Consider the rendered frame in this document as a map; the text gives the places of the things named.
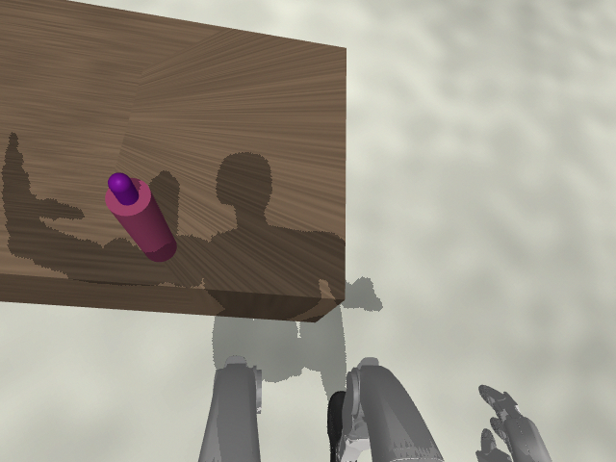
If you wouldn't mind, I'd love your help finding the right robot hand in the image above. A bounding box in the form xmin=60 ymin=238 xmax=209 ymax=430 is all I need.
xmin=475 ymin=385 xmax=552 ymax=462

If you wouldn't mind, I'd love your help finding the bottle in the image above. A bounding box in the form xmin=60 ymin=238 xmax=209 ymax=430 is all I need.
xmin=105 ymin=172 xmax=177 ymax=262

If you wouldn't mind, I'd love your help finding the right robot foot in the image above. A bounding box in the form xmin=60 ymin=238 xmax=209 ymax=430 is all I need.
xmin=327 ymin=391 xmax=357 ymax=462

